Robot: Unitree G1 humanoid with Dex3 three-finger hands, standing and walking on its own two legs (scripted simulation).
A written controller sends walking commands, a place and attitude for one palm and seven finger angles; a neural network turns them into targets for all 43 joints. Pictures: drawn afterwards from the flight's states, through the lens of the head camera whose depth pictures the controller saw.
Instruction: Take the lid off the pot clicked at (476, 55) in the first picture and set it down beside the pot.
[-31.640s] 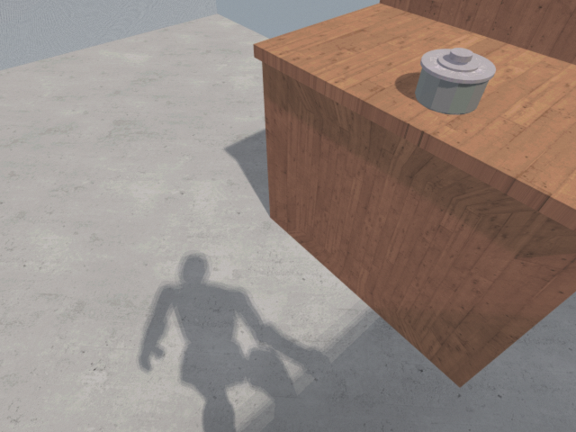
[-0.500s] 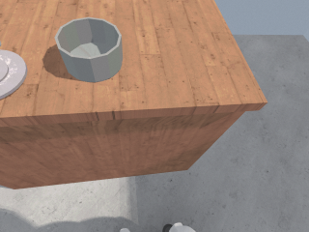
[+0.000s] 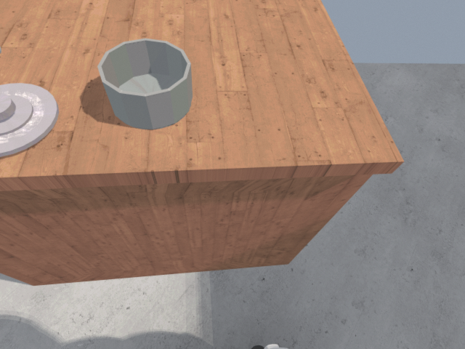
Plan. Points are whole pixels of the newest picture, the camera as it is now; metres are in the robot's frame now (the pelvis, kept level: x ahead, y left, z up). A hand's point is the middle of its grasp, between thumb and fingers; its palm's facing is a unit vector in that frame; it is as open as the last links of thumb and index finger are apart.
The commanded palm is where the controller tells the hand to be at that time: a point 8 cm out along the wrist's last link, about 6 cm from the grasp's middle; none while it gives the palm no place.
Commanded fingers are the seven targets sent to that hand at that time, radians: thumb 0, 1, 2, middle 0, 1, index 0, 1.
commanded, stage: raise the empty hand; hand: left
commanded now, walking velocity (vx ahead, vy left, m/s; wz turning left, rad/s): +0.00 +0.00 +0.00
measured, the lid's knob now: out of the picture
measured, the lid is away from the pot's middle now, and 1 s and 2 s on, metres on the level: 0.24 0.24 0.24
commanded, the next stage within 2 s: draw the hand back to the body in 0.78 s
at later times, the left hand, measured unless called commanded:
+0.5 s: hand out of the picture +0.48 +0.35 +0.25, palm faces -0.28 -0.18 -0.94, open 11.0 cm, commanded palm +0.53 +0.35 +0.32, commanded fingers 0.00 -0.06 0.76 -0.40 -0.77 -0.40 -0.77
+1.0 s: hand out of the picture +0.49 +0.35 +0.27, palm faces -0.26 -0.17 -0.95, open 11.0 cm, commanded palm +0.50 +0.34 +0.34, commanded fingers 0.00 -0.06 0.76 -0.40 -0.77 -0.40 -0.77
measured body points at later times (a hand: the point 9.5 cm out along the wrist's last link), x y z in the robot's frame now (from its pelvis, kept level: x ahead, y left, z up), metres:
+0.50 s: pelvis +0.01 -0.01 +0.01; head +0.10 +0.01 +0.45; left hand +0.50 +0.36 +0.30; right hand +0.01 -0.28 -0.11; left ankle -0.04 +0.05 -0.72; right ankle +0.01 -0.15 -0.72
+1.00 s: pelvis +0.02 -0.01 +0.01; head +0.11 +0.00 +0.45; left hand +0.50 +0.35 +0.32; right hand +0.04 -0.28 -0.11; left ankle -0.04 +0.05 -0.72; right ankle +0.01 -0.15 -0.72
